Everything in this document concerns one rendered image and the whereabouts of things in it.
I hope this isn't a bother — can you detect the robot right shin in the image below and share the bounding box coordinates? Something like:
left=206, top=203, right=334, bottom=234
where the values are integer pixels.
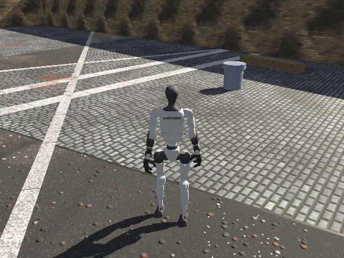
left=181, top=181, right=189, bottom=219

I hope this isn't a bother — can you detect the right robot upper arm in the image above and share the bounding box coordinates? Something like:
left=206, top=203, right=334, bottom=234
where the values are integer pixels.
left=183, top=109, right=196, bottom=138

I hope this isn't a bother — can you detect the robot torso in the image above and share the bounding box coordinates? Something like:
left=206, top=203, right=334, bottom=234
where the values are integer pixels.
left=159, top=106, right=184, bottom=161

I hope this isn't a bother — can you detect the left robot upper arm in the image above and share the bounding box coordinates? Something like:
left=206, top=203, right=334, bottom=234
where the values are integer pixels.
left=149, top=109, right=161, bottom=139

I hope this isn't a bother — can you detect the robot left hand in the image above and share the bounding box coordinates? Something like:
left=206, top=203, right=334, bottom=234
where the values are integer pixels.
left=143, top=159, right=156, bottom=174

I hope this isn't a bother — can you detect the robot right forearm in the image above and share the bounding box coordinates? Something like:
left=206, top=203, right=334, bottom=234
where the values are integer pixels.
left=191, top=130, right=201, bottom=155

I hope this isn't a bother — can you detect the robot right hand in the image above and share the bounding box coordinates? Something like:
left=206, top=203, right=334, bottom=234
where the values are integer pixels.
left=190, top=153, right=202, bottom=168

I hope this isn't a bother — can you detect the robot left forearm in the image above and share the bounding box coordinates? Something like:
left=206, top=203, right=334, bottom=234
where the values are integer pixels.
left=144, top=132, right=154, bottom=160

